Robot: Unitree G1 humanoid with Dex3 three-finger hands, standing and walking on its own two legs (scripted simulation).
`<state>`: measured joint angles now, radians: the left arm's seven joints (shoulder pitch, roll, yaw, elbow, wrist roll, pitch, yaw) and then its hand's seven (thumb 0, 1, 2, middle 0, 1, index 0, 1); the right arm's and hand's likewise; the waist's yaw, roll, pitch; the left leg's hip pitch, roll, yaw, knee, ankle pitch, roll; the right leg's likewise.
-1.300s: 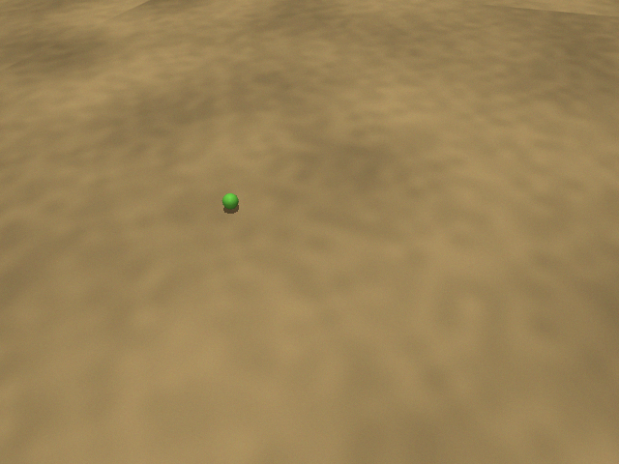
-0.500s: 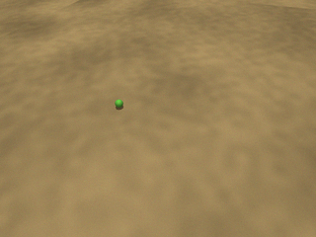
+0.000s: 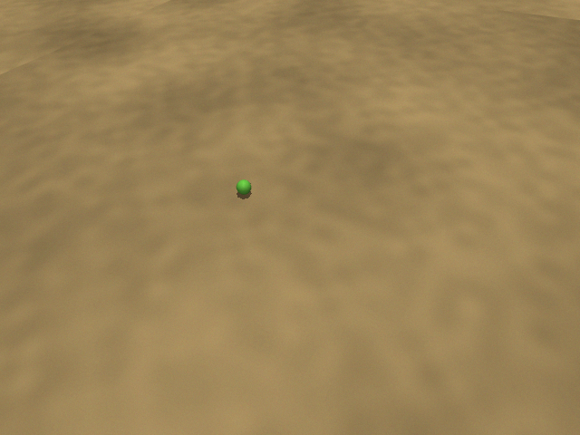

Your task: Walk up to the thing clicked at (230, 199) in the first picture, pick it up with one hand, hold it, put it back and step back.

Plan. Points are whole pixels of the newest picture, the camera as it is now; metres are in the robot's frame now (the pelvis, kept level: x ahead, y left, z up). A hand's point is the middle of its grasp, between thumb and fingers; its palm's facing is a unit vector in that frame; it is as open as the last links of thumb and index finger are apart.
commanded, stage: walk up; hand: left
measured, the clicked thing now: (243, 187) +1.37 +0.32 -0.74
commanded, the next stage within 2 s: none
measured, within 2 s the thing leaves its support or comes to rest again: neither
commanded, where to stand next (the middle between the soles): +0.97 +0.04 m, yaw +4 degrees
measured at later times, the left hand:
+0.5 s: hand (122, 356) +0.28 +0.33 -0.14, palm faces -0.05 -0.94 -0.33, open 7.4 cm
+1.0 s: hand (155, 286) +0.43 +0.32 -0.15, palm faces +0.06 -0.93 -0.35, open 7.4 cm
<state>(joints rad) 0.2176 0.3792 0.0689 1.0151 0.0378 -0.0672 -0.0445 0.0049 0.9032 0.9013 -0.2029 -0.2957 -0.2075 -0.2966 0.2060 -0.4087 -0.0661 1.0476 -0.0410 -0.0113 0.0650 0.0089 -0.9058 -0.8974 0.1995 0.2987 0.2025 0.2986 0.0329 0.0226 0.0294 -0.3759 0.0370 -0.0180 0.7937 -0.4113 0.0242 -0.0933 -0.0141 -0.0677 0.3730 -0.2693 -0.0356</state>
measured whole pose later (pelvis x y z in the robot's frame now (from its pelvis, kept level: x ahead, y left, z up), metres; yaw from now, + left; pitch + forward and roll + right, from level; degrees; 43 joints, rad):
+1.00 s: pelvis +0.42 +0.04 -0.01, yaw +4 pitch -1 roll -2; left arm 0.36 0.42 0.06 0.85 0.02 -0.07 -0.07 0.01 0.90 0.90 -0.20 -0.30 -0.21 -0.30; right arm 0.28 -0.43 -0.07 0.87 -0.03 -0.06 0.08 0.01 -0.91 -0.90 0.20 0.30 0.20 0.30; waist 0.06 0.02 0.06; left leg -0.46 0.09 0.04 0.60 -0.18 0.01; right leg -0.11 0.00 -0.12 0.48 -0.35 -0.02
